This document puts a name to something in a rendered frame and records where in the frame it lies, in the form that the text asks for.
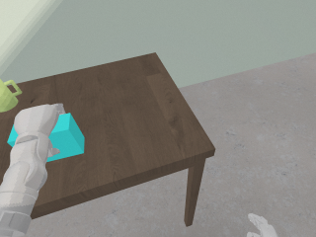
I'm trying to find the robot left hand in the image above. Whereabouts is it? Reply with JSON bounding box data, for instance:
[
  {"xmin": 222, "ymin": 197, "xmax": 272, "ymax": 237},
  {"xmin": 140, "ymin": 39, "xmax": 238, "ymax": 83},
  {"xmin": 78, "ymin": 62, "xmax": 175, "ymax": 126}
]
[{"xmin": 14, "ymin": 103, "xmax": 66, "ymax": 158}]

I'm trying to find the robot right hand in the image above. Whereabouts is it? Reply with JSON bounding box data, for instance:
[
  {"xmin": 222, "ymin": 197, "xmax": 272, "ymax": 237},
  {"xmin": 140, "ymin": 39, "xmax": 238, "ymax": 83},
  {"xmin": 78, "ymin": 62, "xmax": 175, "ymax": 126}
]
[{"xmin": 247, "ymin": 213, "xmax": 278, "ymax": 237}]

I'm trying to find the table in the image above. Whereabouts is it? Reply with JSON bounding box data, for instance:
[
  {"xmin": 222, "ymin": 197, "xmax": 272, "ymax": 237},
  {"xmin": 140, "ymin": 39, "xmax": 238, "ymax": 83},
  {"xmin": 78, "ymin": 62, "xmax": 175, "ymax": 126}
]
[{"xmin": 0, "ymin": 52, "xmax": 215, "ymax": 227}]

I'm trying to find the sponge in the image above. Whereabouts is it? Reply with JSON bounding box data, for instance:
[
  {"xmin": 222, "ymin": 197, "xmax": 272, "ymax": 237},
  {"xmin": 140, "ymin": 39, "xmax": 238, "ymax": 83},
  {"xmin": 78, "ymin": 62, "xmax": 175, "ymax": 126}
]
[{"xmin": 7, "ymin": 113, "xmax": 85, "ymax": 162}]

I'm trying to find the left robot forearm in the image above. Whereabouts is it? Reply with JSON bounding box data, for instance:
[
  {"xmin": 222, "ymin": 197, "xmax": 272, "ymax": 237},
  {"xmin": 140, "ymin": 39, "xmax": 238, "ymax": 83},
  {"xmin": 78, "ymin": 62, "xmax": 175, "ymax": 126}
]
[{"xmin": 0, "ymin": 131, "xmax": 50, "ymax": 237}]

